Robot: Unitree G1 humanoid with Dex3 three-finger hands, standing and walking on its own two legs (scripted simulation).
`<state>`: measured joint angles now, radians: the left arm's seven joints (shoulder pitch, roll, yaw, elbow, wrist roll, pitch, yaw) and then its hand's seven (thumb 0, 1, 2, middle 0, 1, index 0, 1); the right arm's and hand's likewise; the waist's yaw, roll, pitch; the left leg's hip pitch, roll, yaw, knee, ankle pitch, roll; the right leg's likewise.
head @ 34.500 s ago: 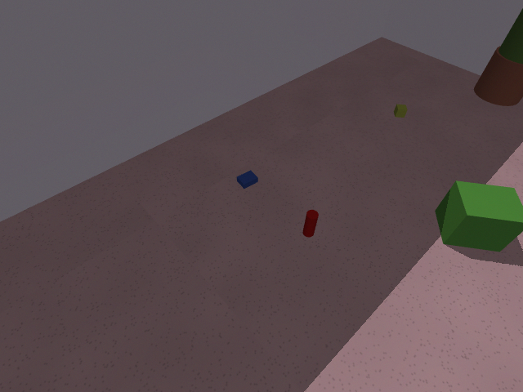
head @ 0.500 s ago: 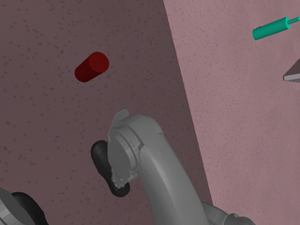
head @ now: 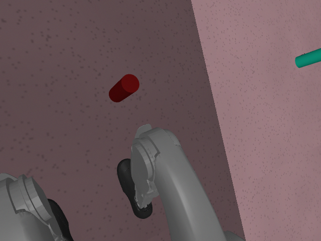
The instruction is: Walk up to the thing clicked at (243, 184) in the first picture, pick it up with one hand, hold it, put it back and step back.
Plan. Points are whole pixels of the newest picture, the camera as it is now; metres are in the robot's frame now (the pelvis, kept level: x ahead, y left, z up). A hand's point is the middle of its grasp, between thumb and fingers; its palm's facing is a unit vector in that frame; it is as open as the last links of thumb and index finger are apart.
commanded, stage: settle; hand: left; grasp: from above
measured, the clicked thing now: out of the picture +0.45 +0.38 -0.24
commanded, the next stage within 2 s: lift in 0.14 s
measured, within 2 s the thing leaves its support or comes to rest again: neither
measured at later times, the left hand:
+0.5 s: hand out of the picture +0.44 +0.36 -0.15, palm faces +0.07 -0.48 -0.87, open 9.7 cm
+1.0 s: hand out of the picture +0.37 +0.36 +0.02, palm faces +0.06 -0.47 -0.88, open 9.8 cm
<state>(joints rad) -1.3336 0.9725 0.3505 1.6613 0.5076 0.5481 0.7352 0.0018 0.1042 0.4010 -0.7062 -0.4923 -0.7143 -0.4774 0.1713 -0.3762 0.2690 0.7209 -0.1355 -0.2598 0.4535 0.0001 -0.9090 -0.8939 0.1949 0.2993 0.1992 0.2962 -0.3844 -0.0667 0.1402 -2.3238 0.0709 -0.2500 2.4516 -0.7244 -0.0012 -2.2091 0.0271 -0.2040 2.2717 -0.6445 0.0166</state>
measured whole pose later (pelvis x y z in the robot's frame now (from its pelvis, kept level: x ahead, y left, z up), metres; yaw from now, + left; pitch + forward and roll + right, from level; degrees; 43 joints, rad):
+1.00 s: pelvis +0.00 -0.02 +0.10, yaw +11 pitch +35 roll -2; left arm -1.05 0.52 0.28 1.37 0.49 0.71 0.52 0.00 0.06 0.48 -0.64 -0.63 -0.66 -0.61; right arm 0.14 -0.30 0.01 0.90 -0.05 -0.19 0.27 0.00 -0.90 -0.90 0.20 0.30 0.20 0.30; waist -0.16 0.06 -0.21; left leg -2.00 0.07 -0.05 2.07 -0.67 -0.02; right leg -1.99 0.00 -0.05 2.04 -0.65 -0.02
